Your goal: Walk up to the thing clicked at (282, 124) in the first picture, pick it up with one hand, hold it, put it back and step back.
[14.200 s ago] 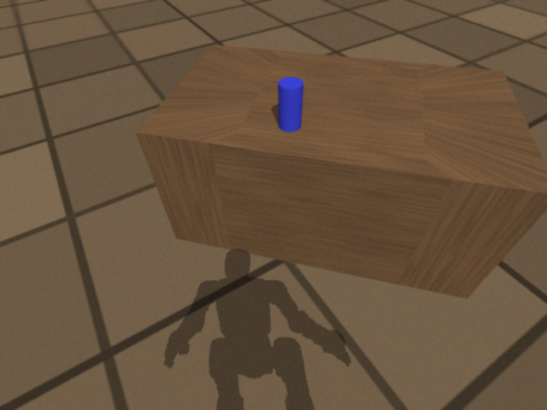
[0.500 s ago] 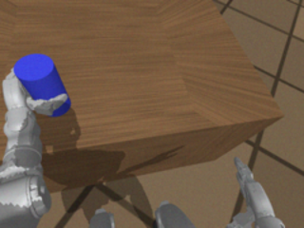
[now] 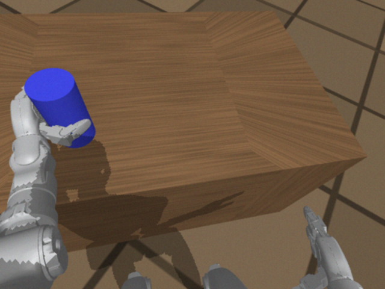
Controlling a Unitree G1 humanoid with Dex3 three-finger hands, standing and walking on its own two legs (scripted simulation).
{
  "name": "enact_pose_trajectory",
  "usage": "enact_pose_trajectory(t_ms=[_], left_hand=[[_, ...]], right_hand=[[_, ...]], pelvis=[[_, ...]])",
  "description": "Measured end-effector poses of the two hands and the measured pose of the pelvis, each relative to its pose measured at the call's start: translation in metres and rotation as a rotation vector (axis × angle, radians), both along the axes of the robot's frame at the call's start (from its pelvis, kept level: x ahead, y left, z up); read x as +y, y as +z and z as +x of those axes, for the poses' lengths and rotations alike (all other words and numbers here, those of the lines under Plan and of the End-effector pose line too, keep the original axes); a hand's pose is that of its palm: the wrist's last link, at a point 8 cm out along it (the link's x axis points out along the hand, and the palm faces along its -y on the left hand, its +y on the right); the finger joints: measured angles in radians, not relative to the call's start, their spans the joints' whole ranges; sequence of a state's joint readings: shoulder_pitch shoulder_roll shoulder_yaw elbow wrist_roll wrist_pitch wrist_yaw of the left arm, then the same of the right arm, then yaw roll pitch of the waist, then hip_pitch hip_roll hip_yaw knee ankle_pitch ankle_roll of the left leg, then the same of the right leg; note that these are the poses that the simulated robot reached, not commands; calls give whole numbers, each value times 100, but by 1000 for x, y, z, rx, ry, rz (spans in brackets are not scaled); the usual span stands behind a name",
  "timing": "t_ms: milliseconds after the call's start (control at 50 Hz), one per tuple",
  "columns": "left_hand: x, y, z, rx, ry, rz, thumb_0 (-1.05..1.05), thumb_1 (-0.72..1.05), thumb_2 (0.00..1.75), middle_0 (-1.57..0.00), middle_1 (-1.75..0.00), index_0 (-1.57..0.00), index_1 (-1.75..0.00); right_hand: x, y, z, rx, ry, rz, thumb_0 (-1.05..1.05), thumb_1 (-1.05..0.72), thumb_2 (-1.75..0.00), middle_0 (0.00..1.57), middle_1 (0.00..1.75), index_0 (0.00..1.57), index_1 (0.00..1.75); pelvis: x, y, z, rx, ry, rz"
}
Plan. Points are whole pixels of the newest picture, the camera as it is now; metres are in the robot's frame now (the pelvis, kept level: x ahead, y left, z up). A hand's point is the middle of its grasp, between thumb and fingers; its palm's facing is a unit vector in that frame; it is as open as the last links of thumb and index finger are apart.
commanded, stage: lift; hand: left
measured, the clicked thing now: (65, 112) +0.49 +0.20 +0.06
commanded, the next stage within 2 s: hold in 1.18 s
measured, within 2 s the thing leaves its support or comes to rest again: neither
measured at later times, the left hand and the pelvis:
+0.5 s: hand (56, 115) +0.43 +0.18 +0.13, palm faces +0.19 -0.98 -0.01, open 10.9 cm; pelvis +0.01 +0.00 +0.03, yaw +1 degrees
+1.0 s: hand (45, 134) +0.36 +0.17 +0.18, palm faces +0.21 -0.98 -0.02, open 10.9 cm; pelvis -0.01 -0.01 +0.05, yaw +1 degrees
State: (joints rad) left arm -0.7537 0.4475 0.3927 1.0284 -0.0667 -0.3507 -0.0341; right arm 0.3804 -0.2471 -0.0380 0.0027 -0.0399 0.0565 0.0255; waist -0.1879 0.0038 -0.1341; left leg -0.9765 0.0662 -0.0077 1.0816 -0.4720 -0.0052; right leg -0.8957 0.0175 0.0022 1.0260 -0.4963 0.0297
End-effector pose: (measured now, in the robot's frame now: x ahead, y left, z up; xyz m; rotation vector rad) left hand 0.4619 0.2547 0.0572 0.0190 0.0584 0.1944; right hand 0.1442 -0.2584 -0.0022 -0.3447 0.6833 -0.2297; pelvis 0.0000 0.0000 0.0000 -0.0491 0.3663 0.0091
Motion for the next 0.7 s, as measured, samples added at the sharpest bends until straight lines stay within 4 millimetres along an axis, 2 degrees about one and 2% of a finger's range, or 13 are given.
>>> enact_pose_trajectory(t_ms=[120, 320, 420, 700], left_hand=[[-5, 9, -11, -8, -11, -1, -1, -55, 112, -65, -105, -70, -108], [-13, 52, -37, -52, -8, 20, -1, -55, 113, -65, -105, -70, -108], [-18, 67, -52, -47, 0, 6, -1, -55, 113, -65, -105, -70, -107], [-32, 82, -106, -28, 7, 0, -1, -56, 113, -66, -104, -70, -107]], right_hand=[[2, 4, 5, -8, 5, 15, -1, 52, -6, 5, 5, 5, 5], [-1, 4, 9, -20, -26, 60, -1, 53, -5, 5, 5, 5, 5], [-3, 0, 8, -20, -44, 87, -1, 53, -5, 5, 5, 5, 5], [-10, 2, 2, -37, -75, 103, -1, 54, -5, 5, 5, 5, 5]], pelvis=[[0, 6, 5, -21, 2, 2], [-2, 20, 12, -89, 3, 13], [-2, 26, 12, -124, 2, 21], [-6, 38, 2, -214, 5, 40]])
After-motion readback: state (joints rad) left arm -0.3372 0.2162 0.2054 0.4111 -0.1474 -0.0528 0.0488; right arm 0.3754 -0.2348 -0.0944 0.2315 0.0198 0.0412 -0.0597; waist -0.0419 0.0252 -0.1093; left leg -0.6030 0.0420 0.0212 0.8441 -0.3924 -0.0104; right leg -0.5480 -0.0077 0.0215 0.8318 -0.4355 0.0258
